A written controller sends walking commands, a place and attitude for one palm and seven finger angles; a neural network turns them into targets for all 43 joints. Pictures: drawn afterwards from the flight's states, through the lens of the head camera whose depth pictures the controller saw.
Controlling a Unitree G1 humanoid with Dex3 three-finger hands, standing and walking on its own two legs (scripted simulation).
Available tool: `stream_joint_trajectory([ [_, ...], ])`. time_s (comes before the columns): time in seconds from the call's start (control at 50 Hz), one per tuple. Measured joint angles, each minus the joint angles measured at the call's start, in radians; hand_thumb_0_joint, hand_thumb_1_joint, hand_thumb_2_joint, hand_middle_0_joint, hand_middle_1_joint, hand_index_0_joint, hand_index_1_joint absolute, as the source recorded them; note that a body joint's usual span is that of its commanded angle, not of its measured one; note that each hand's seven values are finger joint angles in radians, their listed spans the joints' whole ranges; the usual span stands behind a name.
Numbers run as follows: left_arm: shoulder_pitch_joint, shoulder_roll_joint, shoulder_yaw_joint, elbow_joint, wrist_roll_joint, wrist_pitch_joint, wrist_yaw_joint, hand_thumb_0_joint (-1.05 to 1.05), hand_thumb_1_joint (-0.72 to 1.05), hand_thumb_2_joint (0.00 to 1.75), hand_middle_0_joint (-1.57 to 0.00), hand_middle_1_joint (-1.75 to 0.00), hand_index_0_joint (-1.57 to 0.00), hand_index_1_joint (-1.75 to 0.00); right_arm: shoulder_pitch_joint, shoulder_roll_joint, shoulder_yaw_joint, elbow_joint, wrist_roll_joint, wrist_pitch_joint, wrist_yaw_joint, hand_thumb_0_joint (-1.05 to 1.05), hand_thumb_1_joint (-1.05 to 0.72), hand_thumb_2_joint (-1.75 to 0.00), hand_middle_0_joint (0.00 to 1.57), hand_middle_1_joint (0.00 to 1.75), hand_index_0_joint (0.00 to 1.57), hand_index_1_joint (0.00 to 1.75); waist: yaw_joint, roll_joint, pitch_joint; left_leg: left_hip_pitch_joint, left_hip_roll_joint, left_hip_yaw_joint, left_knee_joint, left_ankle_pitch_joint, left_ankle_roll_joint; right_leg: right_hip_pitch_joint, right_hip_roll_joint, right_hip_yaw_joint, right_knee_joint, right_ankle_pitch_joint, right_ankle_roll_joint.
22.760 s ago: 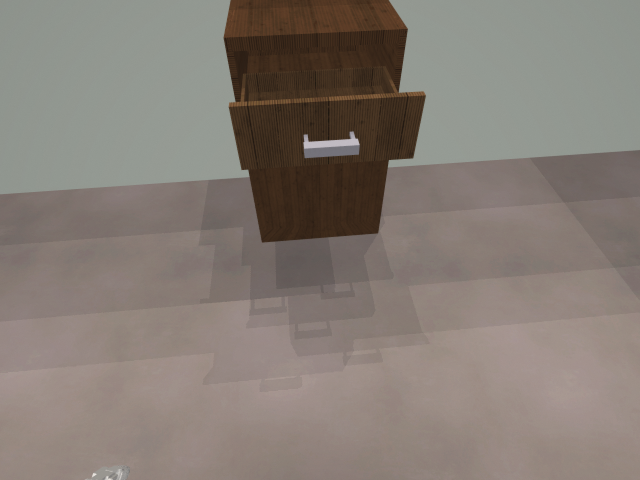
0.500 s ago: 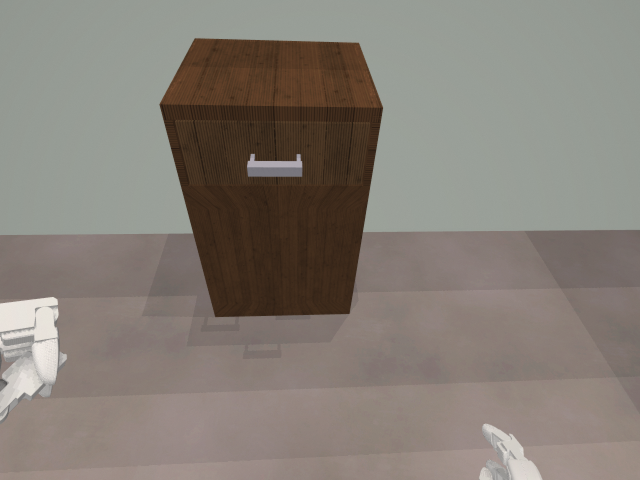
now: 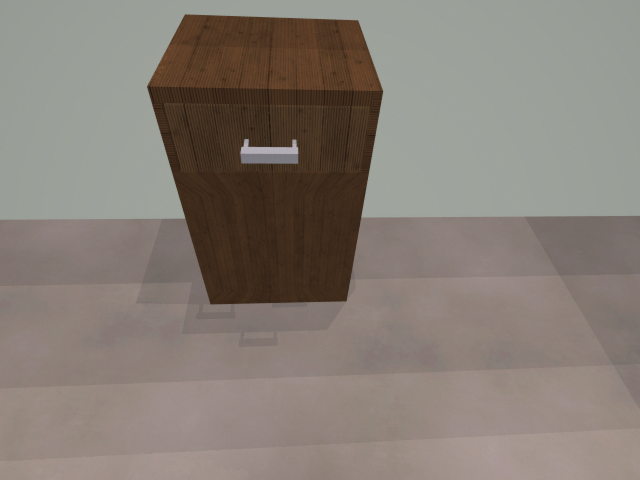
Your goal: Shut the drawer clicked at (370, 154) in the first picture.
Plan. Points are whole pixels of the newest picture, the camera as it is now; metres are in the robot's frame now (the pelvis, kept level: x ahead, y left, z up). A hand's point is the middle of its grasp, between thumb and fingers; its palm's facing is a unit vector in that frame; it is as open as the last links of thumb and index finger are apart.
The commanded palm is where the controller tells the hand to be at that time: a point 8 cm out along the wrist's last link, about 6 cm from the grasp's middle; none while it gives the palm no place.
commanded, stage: let the arm hang, fingers relaxed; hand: left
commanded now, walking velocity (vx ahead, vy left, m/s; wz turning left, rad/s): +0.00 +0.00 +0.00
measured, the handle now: (270, 149) +0.82 +0.13 -0.06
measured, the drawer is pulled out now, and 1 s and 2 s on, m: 0.00 0.00 0.00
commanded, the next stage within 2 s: look to check the result in 0.82 s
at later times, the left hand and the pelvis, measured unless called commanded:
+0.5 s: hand out of the picture -0.01 +0.17 -0.16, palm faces +0.02 -0.98 -0.20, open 7.0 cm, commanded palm none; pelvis +0.01 +0.00 +0.01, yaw -1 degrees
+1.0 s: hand out of the picture +0.03 +0.17 -0.16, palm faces +0.00 -0.98 -0.22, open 7.3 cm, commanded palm none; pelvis +0.03 -0.01 +0.01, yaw -1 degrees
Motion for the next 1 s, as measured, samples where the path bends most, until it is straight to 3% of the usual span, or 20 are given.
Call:
stream_joint_trajectory([
  [0.06,0.024,0.022,0.018,0.113,-0.026,-0.018,-0.002,0.01,0.91,0.90,-1.03,-1.28,-1.02,-1.22,0.031,0.017,0.001,0.058,0.003,0.006,-0.010,0.01,-0.90,-0.90,0.20,0.30,0.20,0.30,0.021,-0.017,0.022,0.018,0.006,-0.008,-0.055,0.028,-0.006,0.025,0.008,-0.004,-0.070,0.035,-0.005],
  [0.16,0.076,0.040,0.001,0.245,-0.031,-0.036,-0.019,0.01,0.91,0.90,-0.84,-1.05,-0.83,-1.02,0.058,0.028,-0.005,0.139,0.011,0.013,-0.020,0.01,-0.91,-0.90,0.20,0.30,0.20,0.30,0.040,0.002,0.044,0.045,0.008,-0.009,-0.110,0.051,-0.007,0.060,0.012,-0.002,-0.147,0.071,-0.005],
  [0.38,0.075,-0.017,-0.023,0.343,-0.036,-0.050,-0.012,0.01,0.91,0.90,-0.42,-0.55,-0.41,-0.54,0.043,0.059,-0.006,0.207,0.019,0.004,-0.027,0.01,-0.91,-0.90,0.20,0.30,0.20,0.30,0.038,0.041,0.045,0.091,-0.005,0.009,-0.158,0.063,0.001,0.091,-0.002,0.015,-0.170,0.075,0.004],
  [0.48,0.036,-0.045,-0.025,0.329,-0.035,-0.060,-0.008,0.00,0.91,0.90,-0.29,-0.41,-0.28,-0.40,0.027,0.074,-0.007,0.215,0.015,0.000,-0.029,0.01,-0.91,-0.90,0.20,0.30,0.20,0.30,0.033,0.042,0.029,0.100,-0.008,0.013,-0.164,0.062,0.001,0.095,-0.005,0.019,-0.166,0.070,0.004],
  [0.6,-0.007,-0.064,-0.023,0.308,-0.033,-0.068,-0.006,0.00,0.91,0.90,-0.23,-0.33,-0.22,-0.33,0.026,0.073,-0.012,0.218,0.013,-0.007,-0.030,0.01,-0.92,-0.90,0.20,0.30,0.20,0.30,0.025,0.034,0.012,0.109,-0.008,0.017,-0.167,0.057,0.000,0.100,-0.006,0.023,-0.165,0.064,0.004],
  [1.0,-0.003,-0.031,-0.012,0.312,-0.036,-0.068,-0.006,0.00,0.91,0.90,-0.20,-0.30,-0.20,-0.30,0.033,0.059,-0.014,0.229,0.014,-0.009,-0.032,0.00,-0.91,-0.90,0.20,0.30,0.20,0.30,0.021,0.029,0.026,0.130,0.002,0.023,-0.178,0.047,-0.011,0.125,0.004,0.032,-0.191,0.066,-0.005],
])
